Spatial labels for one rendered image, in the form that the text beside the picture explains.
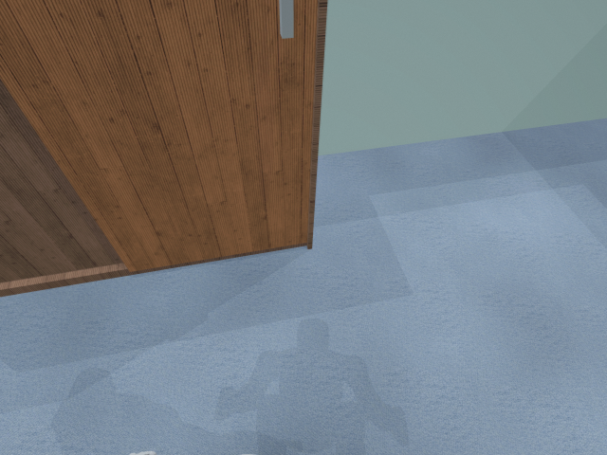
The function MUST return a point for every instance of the wardrobe door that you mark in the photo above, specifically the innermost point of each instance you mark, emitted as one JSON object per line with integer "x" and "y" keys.
{"x": 185, "y": 126}
{"x": 45, "y": 228}

